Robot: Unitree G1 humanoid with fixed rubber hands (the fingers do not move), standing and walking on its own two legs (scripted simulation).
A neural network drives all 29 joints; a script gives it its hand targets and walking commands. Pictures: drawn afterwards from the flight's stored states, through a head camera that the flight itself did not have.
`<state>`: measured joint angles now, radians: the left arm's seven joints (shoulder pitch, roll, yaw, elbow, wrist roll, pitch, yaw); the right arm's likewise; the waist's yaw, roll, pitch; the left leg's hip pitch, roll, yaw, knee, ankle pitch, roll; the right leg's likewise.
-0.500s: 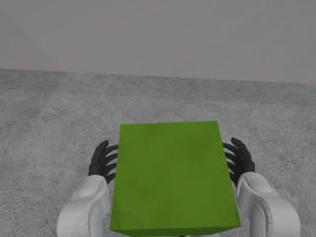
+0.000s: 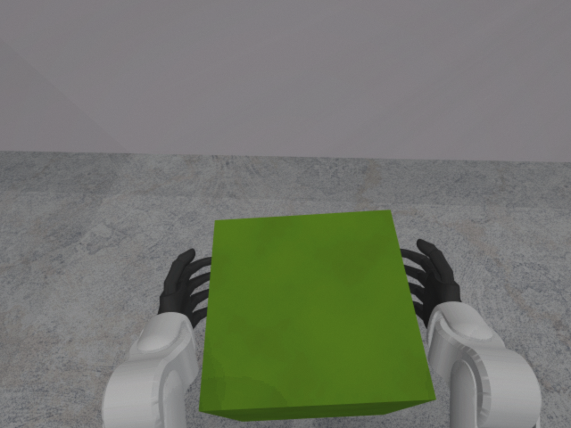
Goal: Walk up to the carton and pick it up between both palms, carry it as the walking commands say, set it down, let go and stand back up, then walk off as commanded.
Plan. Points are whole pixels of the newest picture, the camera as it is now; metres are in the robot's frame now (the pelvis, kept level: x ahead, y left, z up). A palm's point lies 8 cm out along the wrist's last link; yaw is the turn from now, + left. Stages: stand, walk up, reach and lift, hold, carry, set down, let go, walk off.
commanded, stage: carry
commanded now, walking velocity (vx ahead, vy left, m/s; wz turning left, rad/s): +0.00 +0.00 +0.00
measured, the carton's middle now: (308, 327) +0.24 +0.00 +0.02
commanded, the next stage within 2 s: hold in 0.76 s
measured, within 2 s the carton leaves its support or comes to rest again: neither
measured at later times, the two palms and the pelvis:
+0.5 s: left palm (162, 297) +0.27 +0.19 +0.06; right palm (389, 284) +0.28 -0.11 +0.06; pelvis +0.03 +0.04 -0.01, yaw +1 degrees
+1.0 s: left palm (170, 318) +0.26 +0.19 +0.02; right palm (387, 291) +0.29 -0.11 +0.03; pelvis +0.02 +0.02 +0.00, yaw +9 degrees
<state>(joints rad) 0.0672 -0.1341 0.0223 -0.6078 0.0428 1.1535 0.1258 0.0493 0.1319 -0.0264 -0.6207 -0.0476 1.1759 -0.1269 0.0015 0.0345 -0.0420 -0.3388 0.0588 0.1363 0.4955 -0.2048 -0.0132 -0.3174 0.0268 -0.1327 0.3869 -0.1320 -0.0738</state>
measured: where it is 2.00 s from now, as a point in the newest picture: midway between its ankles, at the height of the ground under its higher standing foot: outside the picture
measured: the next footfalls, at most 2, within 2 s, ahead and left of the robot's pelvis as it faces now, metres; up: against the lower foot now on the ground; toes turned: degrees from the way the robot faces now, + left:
left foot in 0.02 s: +0.07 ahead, +0.11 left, +0.00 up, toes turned +4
